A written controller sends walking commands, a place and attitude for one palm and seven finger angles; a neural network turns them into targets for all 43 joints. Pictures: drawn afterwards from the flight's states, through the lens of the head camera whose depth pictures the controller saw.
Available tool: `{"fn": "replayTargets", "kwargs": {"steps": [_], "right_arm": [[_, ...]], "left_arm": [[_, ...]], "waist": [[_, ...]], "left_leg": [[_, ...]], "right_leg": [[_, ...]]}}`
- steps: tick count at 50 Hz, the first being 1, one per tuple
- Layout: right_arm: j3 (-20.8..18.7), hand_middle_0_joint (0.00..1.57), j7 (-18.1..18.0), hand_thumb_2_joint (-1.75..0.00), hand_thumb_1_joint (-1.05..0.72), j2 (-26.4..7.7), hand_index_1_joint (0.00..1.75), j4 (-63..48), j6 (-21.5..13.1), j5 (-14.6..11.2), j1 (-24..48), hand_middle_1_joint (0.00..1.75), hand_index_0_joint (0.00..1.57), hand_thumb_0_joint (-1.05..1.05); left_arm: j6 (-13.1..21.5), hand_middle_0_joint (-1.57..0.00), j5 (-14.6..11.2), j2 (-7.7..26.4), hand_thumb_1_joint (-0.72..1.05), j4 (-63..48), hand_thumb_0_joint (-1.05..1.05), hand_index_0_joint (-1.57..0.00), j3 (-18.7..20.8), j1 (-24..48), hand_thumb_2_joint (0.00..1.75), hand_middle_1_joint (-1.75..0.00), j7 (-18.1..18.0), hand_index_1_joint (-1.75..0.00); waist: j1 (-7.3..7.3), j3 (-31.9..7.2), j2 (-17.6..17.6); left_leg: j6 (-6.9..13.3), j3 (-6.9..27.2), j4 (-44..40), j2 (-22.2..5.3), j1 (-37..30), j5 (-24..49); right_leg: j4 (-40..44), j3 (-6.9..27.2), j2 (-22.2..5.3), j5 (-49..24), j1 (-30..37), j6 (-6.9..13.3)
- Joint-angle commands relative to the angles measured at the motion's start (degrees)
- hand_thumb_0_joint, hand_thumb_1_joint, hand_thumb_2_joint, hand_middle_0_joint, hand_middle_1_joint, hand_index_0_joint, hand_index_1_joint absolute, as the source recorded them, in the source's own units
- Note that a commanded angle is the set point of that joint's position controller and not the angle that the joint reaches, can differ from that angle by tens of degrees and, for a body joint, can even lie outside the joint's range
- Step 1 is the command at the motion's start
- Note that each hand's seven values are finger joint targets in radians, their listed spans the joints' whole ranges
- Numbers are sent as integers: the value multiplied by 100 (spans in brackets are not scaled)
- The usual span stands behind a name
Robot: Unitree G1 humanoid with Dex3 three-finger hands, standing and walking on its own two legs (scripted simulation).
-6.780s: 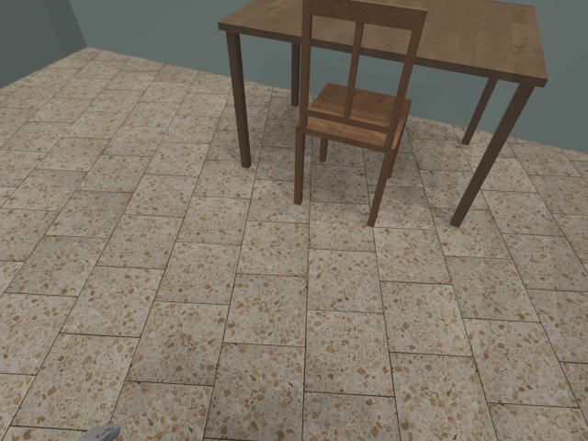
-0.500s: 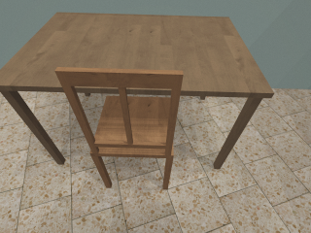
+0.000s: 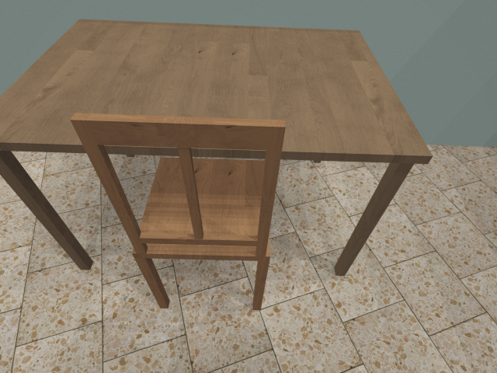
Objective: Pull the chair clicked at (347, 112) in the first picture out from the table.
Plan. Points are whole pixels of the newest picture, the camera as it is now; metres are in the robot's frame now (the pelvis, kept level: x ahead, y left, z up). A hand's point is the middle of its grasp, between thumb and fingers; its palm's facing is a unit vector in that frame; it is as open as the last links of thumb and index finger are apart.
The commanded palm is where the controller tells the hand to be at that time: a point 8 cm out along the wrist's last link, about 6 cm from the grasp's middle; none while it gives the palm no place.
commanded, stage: shuffle to correct the standing spot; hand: left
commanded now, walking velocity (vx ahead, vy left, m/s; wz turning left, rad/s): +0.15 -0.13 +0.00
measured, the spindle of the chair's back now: (192, 198) +0.49 +0.16 -0.07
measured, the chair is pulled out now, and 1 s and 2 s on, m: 0.00 0.00 0.00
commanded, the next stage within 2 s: come to a stop and stand still in 0.20 s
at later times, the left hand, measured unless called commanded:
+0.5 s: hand out of the picture +0.03 +0.13 -0.19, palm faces +0.05 -0.99 -0.12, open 7.4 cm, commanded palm none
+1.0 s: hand out of the picture +0.13 +0.12 -0.17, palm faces +0.03 -0.96 -0.26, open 7.4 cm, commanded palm none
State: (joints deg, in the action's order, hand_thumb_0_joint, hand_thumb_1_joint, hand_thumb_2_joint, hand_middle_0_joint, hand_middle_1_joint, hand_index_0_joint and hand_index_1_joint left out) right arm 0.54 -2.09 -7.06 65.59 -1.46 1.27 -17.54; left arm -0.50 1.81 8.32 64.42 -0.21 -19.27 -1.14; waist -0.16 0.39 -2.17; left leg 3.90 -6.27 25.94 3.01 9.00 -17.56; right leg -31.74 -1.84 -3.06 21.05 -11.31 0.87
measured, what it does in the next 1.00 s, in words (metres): steps to the right: left foot, then right foot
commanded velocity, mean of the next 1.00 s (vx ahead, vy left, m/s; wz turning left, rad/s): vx -0.02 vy -0.04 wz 0.00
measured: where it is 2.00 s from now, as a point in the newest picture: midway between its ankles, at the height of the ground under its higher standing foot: outside the picture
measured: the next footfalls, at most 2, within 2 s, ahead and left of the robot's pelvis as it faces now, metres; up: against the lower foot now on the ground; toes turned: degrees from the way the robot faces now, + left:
left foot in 0.42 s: +0.15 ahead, +0.02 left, +0.00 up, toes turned +4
right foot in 0.80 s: +0.12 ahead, -0.19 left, +0.00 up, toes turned -1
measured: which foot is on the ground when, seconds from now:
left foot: down 0.00-0.12, up 0.14-0.40, down 0.42-1.00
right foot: down 0.00-0.44, up 0.46-0.78, down 0.80-1.00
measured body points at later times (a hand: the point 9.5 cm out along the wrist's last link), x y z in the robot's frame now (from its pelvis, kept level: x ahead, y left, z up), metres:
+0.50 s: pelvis +0.10 -0.02 -0.01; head +0.13 +0.01 +0.44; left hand +0.03 +0.18 -0.18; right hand +0.18 -0.24 -0.15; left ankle +0.13 +0.07 -0.74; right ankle -0.01 -0.12 -0.71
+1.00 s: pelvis +0.07 -0.07 -0.02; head +0.05 -0.09 +0.43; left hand +0.13 +0.17 -0.15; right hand +0.12 -0.32 -0.17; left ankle +0.11 +0.02 -0.74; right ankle +0.08 -0.19 -0.74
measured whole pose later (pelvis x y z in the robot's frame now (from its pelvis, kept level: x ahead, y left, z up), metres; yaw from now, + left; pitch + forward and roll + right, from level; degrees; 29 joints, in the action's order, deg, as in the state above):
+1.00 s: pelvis +0.07 -0.07 -0.02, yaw +1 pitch -3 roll +0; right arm -2.5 -0.3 -11.5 55.0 1.9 1.1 -15.1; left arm -0.9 1.6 10.1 54.4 0.3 -15.2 -2.6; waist 1.7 0.5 2.2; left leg 1.6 -4.2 39.2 -0.3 18.4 -16.7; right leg -40.2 -2.5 -0.6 21.7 -15.3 0.6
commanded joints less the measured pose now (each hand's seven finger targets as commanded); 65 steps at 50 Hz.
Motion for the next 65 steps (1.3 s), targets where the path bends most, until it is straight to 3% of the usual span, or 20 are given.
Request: {"fn": "replayTargets", "kwargs": {"steps": [1, 4, 7, 11, 19, 20, 22, 26, 37, 38, 39, 40, 42, 44, 46, 48, 51, 54, 58, 65], "right_arm": [[-211, 20, -71, -90, -90, -876, 30, -107, -71, 3, -581, 30, 20, 0], [-192, 20, -62, -90, -90, -740, 30, -218, -108, -4, -294, 30, 20, 0], [-143, 20, 9, -90, -90, -416, 30, -549, -131, -18, 356, 30, 20, 0], [-193, 20, 115, -90, -90, -282, 30, -570, -142, -32, 503, 30, 20, 0], [-94, 20, 42, -90, -90, -204, 30, -295, -176, -62, -298, 30, 20, 0], [-150, 20, -21, -90, -90, -573, 30, -210, -218, -34, -666, 30, 20, 0], [-193, 20, -82, -90, -90, -1020, 30, -256, -152, -108, -779, 30, 20, 0], [-125, 20, -143, -90, -90, -773, 30, -569, -20, -78, 405, 30, 20, 0], [-497, 20, 49, -90, -90, -1098, 30, -1135, 210, 41, 828, 30, 20, 0], [-623, 20, 30, -90, -90, -1572, 30, -1300, 111, -123, 1104, 30, 20, 0], [-519, 20, 169, -90, -90, -937, 30, -1586, 178, -121, 768, 30, 20, 0], [-448, 20, 237, -90, -90, -751, 30, -1681, 212, -27, 856, 30, 20, 0], [-393, 20, 295, -90, -90, -478, 30, -1692, 248, -11, 615, 30, 20, 0], [-394, 20, 250, -90, -90, -685, 30, -1698, 261, -65, 515, 30, 20, 0], [-367, 20, 201, -90, -90, -679, 30, -1584, 255, -90, 319, 30, 20, 0], [-303, 20, 209, -90, -90, -726, 30, -1377, 182, -50, -96, 30, 20, 0], [-280, 20, 186, -90, -90, -966, 30, -1371, 132, 68, 231, 30, 20, 0], [-271, 20, 167, -90, -90, -1013, 30, -1420, 153, 17, 506, 30, 20, 0], [-272, 20, 172, -90, -90, -786, 30, -1241, 204, 23, -92, 30, 20, 0], [-187, 20, 147, -90, -90, -599, 30, -885, 100, -13, -437, 30, 20, 0]], "left_arm": [[94, -20, 3, 247, 90, -297, 0, -20, 132, -191, 90, -30, 57, -30], [164, -20, -13, 276, 90, -170, 0, -20, 203, -697, 90, -30, 64, -30], [295, -20, -64, 727, 90, 115, 0, -20, 297, -1595, 90, -30, -51, -30], [388, -20, -22, 555, 90, 15, 0, -20, 259, -1278, 90, -30, -139, -30], [340, -20, -84, 426, 90, -25, 0, -20, 173, -675, 90, -30, -131, -30], [332, -20, -129, 375, 90, -5, 0, -20, 145, -802, 90, -30, -144, -30], [235, -20, -206, 159, 90, -88, 0, -20, 106, -1052, 90, -30, -219, -30], [-59, -20, -78, 249, 90, -180, 0, -20, 147, -653, 90, -30, -233, -30], [-119, -20, -44, 281, 90, -851, 0, -20, 295, -229, 90, -30, -106, -30], [10, -20, -57, 664, 90, -762, 0, -20, 241, -549, 90, -30, -208, -30], [38, -20, 23, 1002, 90, -1274, 0, -20, 316, 24, 90, -30, -196, -30], [117, -20, 19, 1200, 90, -1436, 0, -20, 369, 165, 90, -30, -185, -30], [210, -20, 68, 1369, 90, -1443, 0, -20, 260, 365, 90, -30, -171, -30], [271, -20, 11, 1185, 90, -1470, 0, -20, 339, 503, 90, -30, -207, -30], [208, -20, -15, 1052, 90, -1501, 0, -20, 271, 778, 90, -30, -202, -30], [95, -20, -45, 943, 90, -1530, 0, -20, 233, 768, 90, -30, -194, -30], [-31, -20, -86, 709, 90, -1344, 0, -20, 186, 255, 90, -30, -185, -30], [10, -20, -43, 721, 90, -1121, 0, -20, 193, -189, 90, -30, -102, -30], [103, -20, -73, 937, 90, -1201, 0, -20, 228, 154, 90, -30, -81, -30], [179, -20, -107, 783, 90, -1029, 0, -20, 185, 142, 90, -30, -85, -30]], "waist": [[104, 771, 610], [-163, 437, 170], [-543, 469, -1399], [-283, 329, -66], [313, -67, -287], [379, -539, 212], [217, -816, 1342], [-119, 557, 1012], [-127, -330, 1121], [-356, -884, -66], [-86, -573, -1206], [-94, -282, -975], [204, -448, 479], [180, -366, -1502], [298, 59, -1322], [364, 528, -190], [-33, 1108, 1820], [-274, 862, 671], [85, 380, -294], [122, 270, -122]], "left_leg": [[676, 1947, -1052, -1830, 69, 85], [296, 1087, -144, -1284, 940, 346], [-139, 13, 2524, -306, 2697, -1694], [-182, 268, 3391, -554, 2931, -1326], [-261, 52, 72, -288, -128, 1684], [-27, 583, 198, -940, -1061, 3776], [1079, 1884, -85, -2545, -1048, 7304], [905, 1524, -622, -2185, 672, 5210], [491, 1179, -533, -1743, 624, 1666], [82, 913, 726, -1713, 69, 2515], [-215, 341, 1345, -742, 1371, -29], [-362, 267, 2201, -392, 1762, -942], [-456, 278, 2306, -359, 1127, -961], [-389, 397, 2465, -402, 1572, -755], [-382, 332, 1522, -481, 807, -404], [-331, 553, 286, -552, 105, 191], [221, 2001, -1408, -1389, 1891, -1607], [128, 1520, -1119, -1110, 2246, -1767], [-223, 656, 22, -516, 904, -859], [-244, 695, -122, -632, 548, -92]], "right_leg": [[-409, -171, 69, 313, -1126, 136], [560, 191, -137, -544, 213, 276], [1429, 2126, -1654, -2795, 1422, 1185], [1177, 1302, -1424, -4370, 1521, 1436], [21, 173, -445, -4688, 307, 434], [-663, 45, -189, -3741, -36, 152], [-2073, 80, 226, 1455, -452, -91], [-2063, 274, -102, 1186, -539, -156], [-873, -75, 86, 137, -314, -188], [573, 343, -116, -624, -422, -136], [1132, 1390, -703, -478, -227, 128], [1196, 1955, -1276, -1252, -425, 567], [893, 1423, -1173, -2007, -649, 867], [659, 1279, -964, -2899, -172, 855], [685, 863, -811, -1899, -956, 744], [375, 664, -415, 61, -1758, 363], [-350, 91, 300, 738, -794, 31], [0, 286, 202, 114, -67, 87], [1461, 1231, -413, 1790, -1161, 328], [1276, 964, -314, 711, -1045, 264]]}}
